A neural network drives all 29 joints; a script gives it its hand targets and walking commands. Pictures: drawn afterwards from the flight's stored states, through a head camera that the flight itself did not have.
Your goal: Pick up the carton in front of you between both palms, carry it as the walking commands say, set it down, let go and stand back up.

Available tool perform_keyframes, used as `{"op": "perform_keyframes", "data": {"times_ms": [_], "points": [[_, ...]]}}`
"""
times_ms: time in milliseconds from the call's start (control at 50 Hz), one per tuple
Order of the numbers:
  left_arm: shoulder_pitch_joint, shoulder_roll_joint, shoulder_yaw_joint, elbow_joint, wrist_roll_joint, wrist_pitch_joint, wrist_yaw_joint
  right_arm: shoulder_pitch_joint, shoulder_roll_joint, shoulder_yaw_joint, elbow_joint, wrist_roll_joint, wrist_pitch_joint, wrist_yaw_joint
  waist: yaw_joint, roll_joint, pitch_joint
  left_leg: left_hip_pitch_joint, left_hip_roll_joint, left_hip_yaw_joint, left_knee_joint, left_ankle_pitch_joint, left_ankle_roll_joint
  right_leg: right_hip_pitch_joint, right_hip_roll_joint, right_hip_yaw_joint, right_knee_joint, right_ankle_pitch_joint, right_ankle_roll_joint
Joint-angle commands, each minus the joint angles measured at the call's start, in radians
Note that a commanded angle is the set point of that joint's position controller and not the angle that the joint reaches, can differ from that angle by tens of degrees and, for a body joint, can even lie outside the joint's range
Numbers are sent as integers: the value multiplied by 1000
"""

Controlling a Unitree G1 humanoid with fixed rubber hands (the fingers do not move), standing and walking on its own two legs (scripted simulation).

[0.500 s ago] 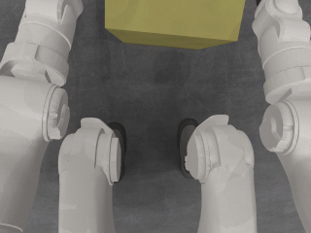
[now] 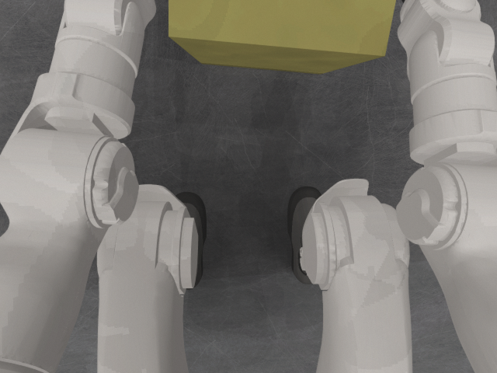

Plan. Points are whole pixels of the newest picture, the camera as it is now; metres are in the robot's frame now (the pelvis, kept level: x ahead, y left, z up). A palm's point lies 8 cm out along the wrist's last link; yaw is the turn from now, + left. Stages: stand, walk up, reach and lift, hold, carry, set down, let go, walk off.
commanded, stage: reach and lift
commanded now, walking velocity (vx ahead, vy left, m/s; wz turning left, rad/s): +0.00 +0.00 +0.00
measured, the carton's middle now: out of the picture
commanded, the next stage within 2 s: none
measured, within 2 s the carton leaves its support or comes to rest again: leaves its support in 0.10 s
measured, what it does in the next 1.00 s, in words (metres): rises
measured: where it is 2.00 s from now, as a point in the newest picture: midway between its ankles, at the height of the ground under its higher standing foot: (247, 252)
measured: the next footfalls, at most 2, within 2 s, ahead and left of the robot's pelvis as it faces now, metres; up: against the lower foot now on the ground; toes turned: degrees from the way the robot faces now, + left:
none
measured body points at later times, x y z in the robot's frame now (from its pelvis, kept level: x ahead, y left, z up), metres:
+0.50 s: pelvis -0.01 +0.00 +0.09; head +0.27 -0.01 +0.44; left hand +0.53 +0.12 +0.02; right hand +0.51 -0.18 +0.02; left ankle +0.10 +0.13 -0.33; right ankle +0.11 -0.13 -0.33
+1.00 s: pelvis +0.02 +0.00 +0.21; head +0.23 -0.01 +0.60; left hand +0.49 +0.13 +0.16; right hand +0.48 -0.17 +0.16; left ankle +0.10 +0.13 -0.33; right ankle +0.11 -0.13 -0.33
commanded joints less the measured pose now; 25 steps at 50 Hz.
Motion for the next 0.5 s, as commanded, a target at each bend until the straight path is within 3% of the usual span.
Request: {"op": "perform_keyframes", "data": {"times_ms": [0, 80, 120, 160, 200, 240, 340, 400, 480], "points": [[-492, -996, -314, -189, -101, 15, -256, -582, 956, 385, -199, 103, 30, 283, -40, 38, -1279, 549, -57, 102, -155, 385, 43, 581, 76, -101, -156, 434, -27], [-562, -1093, -424, -407, -171, 22, -224, -605, 1059, 486, -385, 181, 46, 252, -39, 51, -1771, 757, -70, 122, -155, 604, 30, 789, 89, -108, -159, 670, -13], [-572, -1148, -449, -511, -172, 43, -212, -593, 1084, 506, -446, 181, 71, 242, -48, 52, -1990, 830, -80, 128, -176, 687, 23, 881, 98, -108, -178, 767, -6], [-544, -1190, -478, -578, -159, 66, -194, -567, 1123, 536, -507, 167, 90, 219, -40, 56, -2136, 884, -93, 132, -209, 703, 18, 896, 106, -114, -206, 770, 6], [-468, -1213, -462, -558, -125, 93, -192, -518, 1138, 533, -509, 137, 113, 213, -35, 48, -2092, 851, -104, 131, -254, 643, 15, 872, 115, -119, -247, 708, 12], [-374, -1243, -404, -453, -73, 118, -202, -458, 1162, 499, -440, 92, 136, 222, -31, 32, -1880, 747, -109, 128, -311, 536, 14, 774, 122, -132, -301, 588, 12], [-253, -1237, -164, -198, 97, 147, -237, -340, 1181, 295, -214, -86, 164, 254, -14, 17, -1399, 512, -109, 134, -469, 214, 23, 566, 123, -129, -458, 257, -4], [-260, -1215, -76, -160, 155, 148, -243, -341, 1165, 214, -181, -148, 164, 261, -10, 14, -1369, 520, -110, 131, -532, 167, 25, 566, 124, -121, -519, 203, -10], [-289, -1214, -47, -165, 178, 148, -246, -366, 1164, 185, -185, -176, 164, 266, -11, 10, -1434, 582, -112, 128, -598, 141, 26, 621, 124, -120, -582, 173, -12]]}}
